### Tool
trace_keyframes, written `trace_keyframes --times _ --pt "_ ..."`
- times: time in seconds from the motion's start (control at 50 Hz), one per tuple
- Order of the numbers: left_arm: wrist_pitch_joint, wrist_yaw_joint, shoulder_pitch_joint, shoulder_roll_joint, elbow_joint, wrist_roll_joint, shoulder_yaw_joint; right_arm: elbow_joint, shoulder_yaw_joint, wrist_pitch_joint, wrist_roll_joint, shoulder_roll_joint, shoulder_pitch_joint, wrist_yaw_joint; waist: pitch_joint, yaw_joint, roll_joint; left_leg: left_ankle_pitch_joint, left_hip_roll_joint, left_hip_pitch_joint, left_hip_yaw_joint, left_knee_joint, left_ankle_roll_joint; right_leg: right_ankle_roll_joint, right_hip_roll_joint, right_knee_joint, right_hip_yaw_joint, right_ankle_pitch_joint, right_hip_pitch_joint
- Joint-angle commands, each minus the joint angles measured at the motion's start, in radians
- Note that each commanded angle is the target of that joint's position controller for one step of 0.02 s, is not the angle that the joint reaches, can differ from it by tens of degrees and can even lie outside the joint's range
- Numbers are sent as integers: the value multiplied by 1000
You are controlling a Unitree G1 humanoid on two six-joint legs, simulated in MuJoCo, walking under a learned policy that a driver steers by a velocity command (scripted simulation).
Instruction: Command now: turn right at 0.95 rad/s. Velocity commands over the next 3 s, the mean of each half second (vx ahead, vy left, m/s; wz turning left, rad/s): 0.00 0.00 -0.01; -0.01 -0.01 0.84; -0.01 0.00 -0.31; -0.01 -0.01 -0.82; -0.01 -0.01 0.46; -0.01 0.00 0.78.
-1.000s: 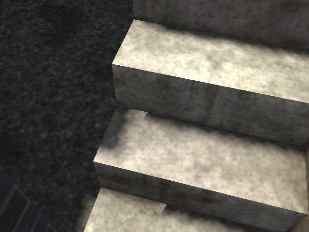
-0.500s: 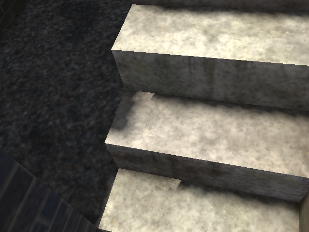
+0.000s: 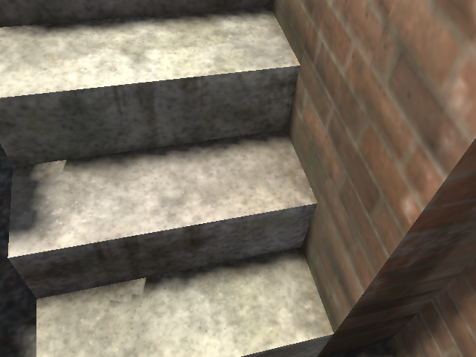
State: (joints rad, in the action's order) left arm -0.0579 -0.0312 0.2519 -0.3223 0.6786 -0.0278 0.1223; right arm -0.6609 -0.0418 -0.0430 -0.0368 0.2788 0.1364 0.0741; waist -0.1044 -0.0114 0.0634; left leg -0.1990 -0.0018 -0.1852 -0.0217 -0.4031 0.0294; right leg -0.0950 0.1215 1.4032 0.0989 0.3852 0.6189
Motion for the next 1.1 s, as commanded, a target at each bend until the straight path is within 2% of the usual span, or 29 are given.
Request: trace_keyframes --times 0.02,0.08,0.16,0.2,0.22,0.24,0.26,0.28,0.32,0.36,0.4,0.44,0.48,0.5,0.54,0.6,0.62,0.64,0.66,0.68,0.72,0.76,0.8,0.86,0.88,0.9,0.98,1.04,1.1 --pt "1 -28 18 -57 -52 19 7 92 -27 20 7 131 -70 9 72 12 -172 350 195 79 60 108 186 -20 -42 -64 -57 -7 -28" --pt "-5 -14 -39 -22 -76 22 -27 39 -29 7 0 145 43 -14 103 72 -254 197 239 202 101 118 197 6 -59 -384 -81 127 -95" --pt "5 49 2 -19 -44 4 -45 -55 -35 26 20 170 106 -27 123 62 -288 261 267 211 168 89 175 79 -33 -868 -96 156 -363" --pt "34 59 95 34 31 -3 -69 -99 -15 25 40 139 94 -37 147 0 -221 213 214 129 153 40 132 101 -57 -1221 -120 -176 -557" --pt "48 69 93 30 53 -13 -75 -117 1 34 43 95 131 -41 166 17 -172 154 184 -11 153 64 75 110 -136 -1266 -45 -268 -719" --pt "52 79 91 0 44 -32 -79 -108 21 54 46 32 114 -55 215 5 -51 -3 142 -153 120 -10 32 133 -312 -1207 112 -248 -858" --pt "55 87 -28 -65 30 -7 -67 -98 26 62 40 23 56 -61 75 18 100 -90 36 -144 -21 -23 -9 193 -395 -1155 88 -344 -574" --pt "60 95 -76 -38 33 -8 -72 -115 14 56 33 80 20 -62 70 9 103 -137 30 -87 -10 -160 11 209 -365 -1132 25 -398 -517" --pt "59 113 -45 -70 54 -4 -63 -136 -10 42 45 135 21 -68 23 -14 155 -239 -17 -212 -25 -389 46 233 -369 -1115 -17 -546 -523" --pt "62 119 -11 -45 69 -2 -73 -169 -16 19 33 108 103 -66 33 8 116 -322 -8 -247 -9 -571 46 279 -416 -1077 -56 -769 -517" --pt "60 121 -7 -25 78 -9 -77 -173 -18 1 16 88 101 -65 19 6 80 -304 22 -302 -3 -619 29 292 -420 -1091 -87 -669 -536" --pt "47 128 -36 -38 65 -11 -76 -154 -20 22 11 72 86 -62 -5 1 46 -297 34 -344 -5 -590 -15 296 -412 -1070 -116 -735 -558" --pt "38 125 -26 -44 77 2 -73 -132 -21 23 8 57 85 -72 32 0 44 -278 58 -331 7 -515 -28 309 -428 -1053 -130 -737 -594" --pt "45 114 -22 -20 82 8 -81 -114 -29 9 1 71 74 -80 47 5 55 -256 66 -322 7 -488 -27 325 -424 -1031 -136 -764 -612" --pt "59 88 -47 -39 80 14 -72 -85 -34 -12 5 69 93 -91 95 23 83 -279 65 -233 -21 -420 -14 304 -430 -992 -179 -764 -583" --pt "46 62 -83 -69 62 -4 -48 -48 -39 -2 7 63 149 -89 143 47 73 -203 42 -113 -72 -295 17 233 -434 -881 -238 -654 -514" --pt "39 58 -69 -56 69 4 -47 -55 -43 14 6 62 199 -81 154 73 0 -61 14 -23 -79 -178 19 180 -400 -770 -284 -513 -447" --pt "31 57 -38 -59 68 7 -49 -51 -68 28 -7 157 227 -72 157 94 -193 88 84 87 148 -24 56 115 -327 -541 -319 -256 -293" --pt "6 59 -147 30 -66 -3 -84 -29 -109 45 -5 329 268 -55 194 106 -402 522 391 159 642 64 234 46 -123 -337 -275 256 11" --pt "-7 70 -193 26 -73 -15 -91 -42 -119 43 6 316 303 -46 244 123 -259 452 396 161 685 74 309 55 -113 -174 -72 265 24" --pt "5 69 -143 -9 -35 -6 -82 -29 -89 20 8 208 163 -34 85 42 -147 184 276 32 477 50 233 86 -157 -180 -34 80 56" --pt "6 68 -106 -31 -27 -23 -76 2 -68 10 24 151 84 -28 106 7 -160 339 186 -9 383 24 163 87 -141 -224 -47 -29 -18" --pt "-3 64 -97 -16 -44 -24 -76 6 -71 8 22 152 125 -24 169 18 -138 428 170 22 382 7 135 86 -114 -221 -33 -55 -46" --pt "-14 64 -122 -10 -67 -23 -81 -12 -65 15 47 155 153 -31 150 29 -177 235 126 42 429 38 127 60 -117 -312 -14 -80 -30" --pt "-18 65 -171 -20 -94 -33 -82 -9 -65 6 31 152 195 -29 131 56 -180 251 140 49 454 27 128 48 -106 -303 -39 -95 -21" --pt "2 63 -184 -37 -97 -7 -76 -3 -75 -9 39 189 187 -29 102 50 -205 232 94 32 457 25 118 41 -97 -357 -14 -101 -23" --pt "32 59 -188 -56 -96 -2 -75 37 -82 -20 10 204 182 -46 158 55 -181 289 126 125 549 8 173 41 -81 -428 13 -45 -17" --pt "23 66 -148 -64 -79 13 -68 39 -61 -12 6 153 189 -49 200 65 -204 441 142 83 510 -4 177 48 -104 -444 -19 -7 -146" --pt "20 56 -92 -64 -54 17 -71 31 -39 -2 -9 112 140 -66 167 32 -213 269 106 -57 458 49 137 74 -128 -636 -39 17 -347"
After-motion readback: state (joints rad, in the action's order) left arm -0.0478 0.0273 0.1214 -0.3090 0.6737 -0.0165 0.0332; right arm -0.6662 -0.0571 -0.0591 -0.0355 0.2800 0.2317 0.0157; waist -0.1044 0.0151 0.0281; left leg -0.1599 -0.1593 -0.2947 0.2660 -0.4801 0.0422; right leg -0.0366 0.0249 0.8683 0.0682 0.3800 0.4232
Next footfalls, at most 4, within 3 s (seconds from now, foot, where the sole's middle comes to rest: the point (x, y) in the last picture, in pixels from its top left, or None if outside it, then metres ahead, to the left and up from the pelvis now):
0.22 right None -0.06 -0.11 -0.78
0.64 left None -0.07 0.12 -0.78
1.18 right None -0.01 -0.08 -0.78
1.50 left None -0.10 0.09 -0.78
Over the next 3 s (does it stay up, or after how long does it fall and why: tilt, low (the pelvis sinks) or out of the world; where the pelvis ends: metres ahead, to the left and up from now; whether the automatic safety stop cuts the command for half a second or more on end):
stays up -0.11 -0.07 -0.01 its command is cut before an obstacle from the start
